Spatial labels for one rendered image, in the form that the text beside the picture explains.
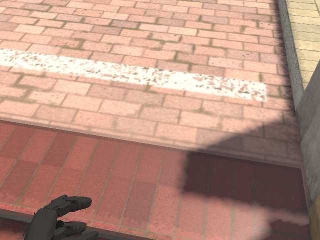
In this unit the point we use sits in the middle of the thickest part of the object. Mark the left robot hand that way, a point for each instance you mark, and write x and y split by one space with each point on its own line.
44 225

